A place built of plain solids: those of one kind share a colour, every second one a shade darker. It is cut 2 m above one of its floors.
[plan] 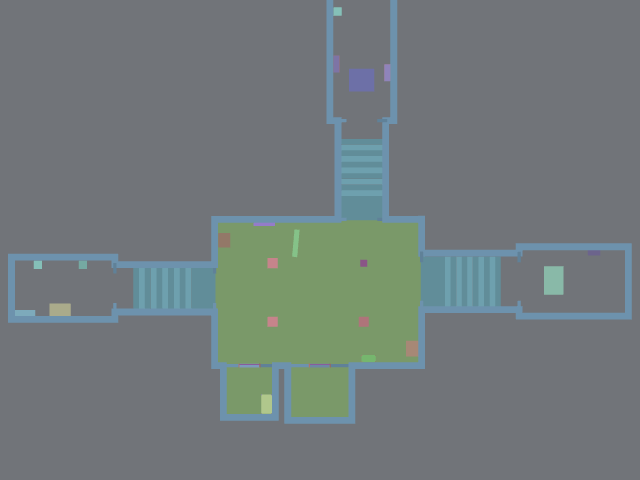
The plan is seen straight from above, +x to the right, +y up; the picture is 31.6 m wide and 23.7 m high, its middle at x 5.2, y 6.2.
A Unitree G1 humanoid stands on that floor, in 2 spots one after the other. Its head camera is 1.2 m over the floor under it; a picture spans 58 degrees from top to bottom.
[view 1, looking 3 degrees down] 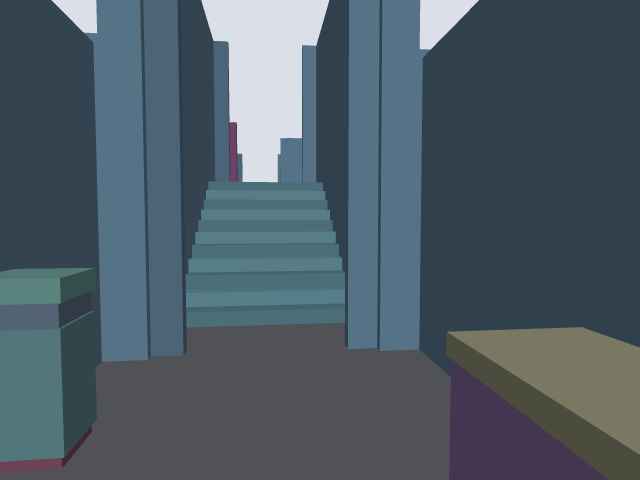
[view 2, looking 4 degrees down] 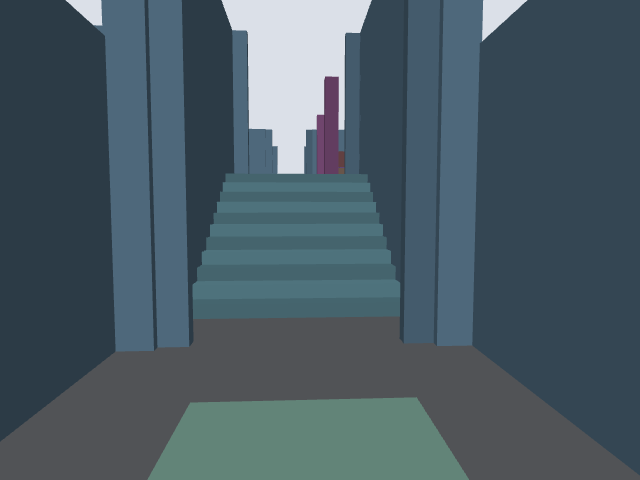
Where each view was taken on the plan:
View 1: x -8.83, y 3.81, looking -7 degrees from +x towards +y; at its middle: down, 6.30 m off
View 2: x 18.88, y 4.15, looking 177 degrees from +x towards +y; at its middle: down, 5.88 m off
